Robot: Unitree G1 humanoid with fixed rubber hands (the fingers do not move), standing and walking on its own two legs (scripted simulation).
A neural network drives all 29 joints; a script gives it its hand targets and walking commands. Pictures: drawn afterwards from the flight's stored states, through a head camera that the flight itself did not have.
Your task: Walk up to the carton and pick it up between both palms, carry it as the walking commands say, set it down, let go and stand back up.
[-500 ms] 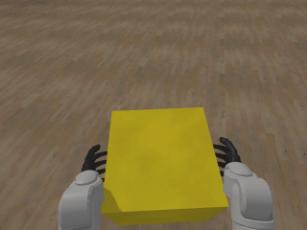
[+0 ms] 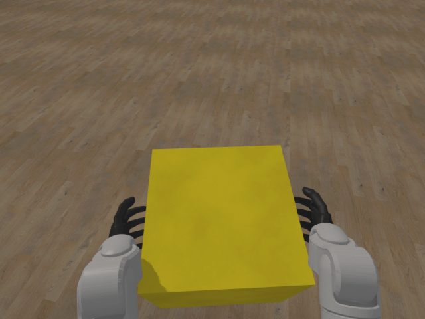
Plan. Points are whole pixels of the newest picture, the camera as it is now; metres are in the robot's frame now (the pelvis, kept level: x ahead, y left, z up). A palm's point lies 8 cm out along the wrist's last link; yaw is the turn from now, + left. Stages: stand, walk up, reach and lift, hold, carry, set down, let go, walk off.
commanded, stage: carry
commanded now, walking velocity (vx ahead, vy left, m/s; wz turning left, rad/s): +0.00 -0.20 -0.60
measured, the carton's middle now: (219, 228) +0.31 +0.03 +0.02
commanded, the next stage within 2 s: none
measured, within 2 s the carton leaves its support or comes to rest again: neither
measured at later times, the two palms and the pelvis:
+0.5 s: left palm (210, 281) +0.19 +0.04 +0.10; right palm out of the picture +0.15 -0.27 +0.11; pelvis -0.08 -0.09 +0.00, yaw -10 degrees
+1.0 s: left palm (375, 311) +0.17 -0.19 +0.08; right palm out of the picture +0.03 -0.47 +0.09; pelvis -0.14 -0.21 +0.00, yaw -26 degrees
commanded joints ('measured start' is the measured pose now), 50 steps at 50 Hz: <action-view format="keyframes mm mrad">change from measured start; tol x32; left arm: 1 -556 -981 -724 -175 -602 -60 -249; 50 -543 -976 -680 -175 -502 -106 -212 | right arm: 1 -337 972 579 -157 436 -19 180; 50 -433 980 652 -205 536 -48 235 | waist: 1 -62 257 -312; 5 -69 -382 -250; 17 -62 -215 -314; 19 -65 419 -296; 32 -46 250 -255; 35 -56 -389 -280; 43 -75 -182 -420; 45 -79 427 -357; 50 -54 190 -201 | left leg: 1 274 277 10 -52 80 119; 7 -134 -61 14 632 -370 -25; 18 661 60 -63 -286 -270 51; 20 538 575 -339 -258 146 192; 31 420 269 218 98 451 12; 36 -103 -34 68 595 -665 -84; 43 461 -64 101 -64 -220 9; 45 562 485 -374 -324 -51 148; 50 511 309 111 -112 492 103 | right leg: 1 96 -21 -62 -365 27 15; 5 274 -232 452 -671 317 -140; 17 138 -22 269 -706 277 -48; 22 -244 -44 20 168 2 12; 31 75 31 -153 -349 63 21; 35 439 -202 470 -519 1050 -143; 43 119 7 168 -620 357 -9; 45 -209 122 -48 -89 -66 25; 50 -196 -26 -46 62 38 10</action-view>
